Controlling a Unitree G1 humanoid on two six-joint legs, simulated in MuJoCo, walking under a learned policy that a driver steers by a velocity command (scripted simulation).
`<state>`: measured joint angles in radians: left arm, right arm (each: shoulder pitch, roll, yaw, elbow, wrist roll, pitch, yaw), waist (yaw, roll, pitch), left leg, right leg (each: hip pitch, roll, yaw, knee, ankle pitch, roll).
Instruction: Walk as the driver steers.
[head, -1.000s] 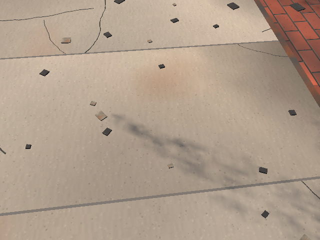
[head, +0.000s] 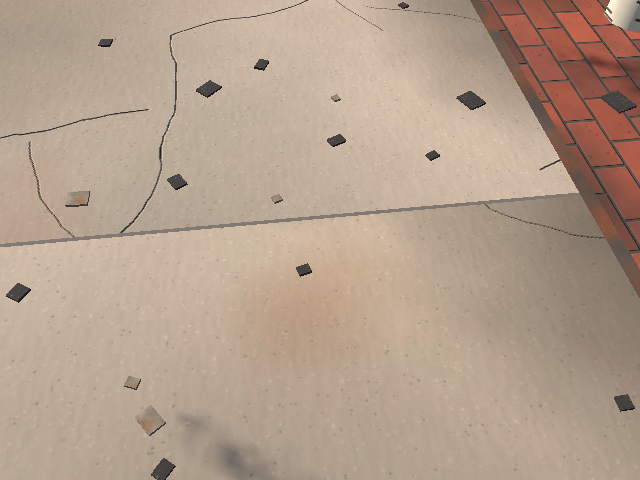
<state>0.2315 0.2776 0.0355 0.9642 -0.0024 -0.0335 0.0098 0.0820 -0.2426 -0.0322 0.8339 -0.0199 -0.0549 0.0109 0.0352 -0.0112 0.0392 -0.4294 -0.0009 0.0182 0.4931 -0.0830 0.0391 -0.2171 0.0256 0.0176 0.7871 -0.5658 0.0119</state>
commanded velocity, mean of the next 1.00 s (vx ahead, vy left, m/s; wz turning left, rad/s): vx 0.23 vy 0.00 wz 0.00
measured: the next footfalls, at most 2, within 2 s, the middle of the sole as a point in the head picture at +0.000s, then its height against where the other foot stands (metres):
right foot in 0.20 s outside the picture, level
right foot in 1.06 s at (406, 462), level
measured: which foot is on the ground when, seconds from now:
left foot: down 0.00-1.00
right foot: up 0.00-0.18, down 0.20-0.62, up 0.64-1.00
